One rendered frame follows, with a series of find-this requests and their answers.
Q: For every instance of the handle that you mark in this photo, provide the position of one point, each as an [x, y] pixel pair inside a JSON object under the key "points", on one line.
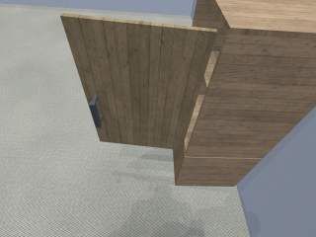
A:
{"points": [[95, 113]]}

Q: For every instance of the cupboard door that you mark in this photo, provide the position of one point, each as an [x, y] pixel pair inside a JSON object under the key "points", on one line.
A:
{"points": [[147, 76]]}

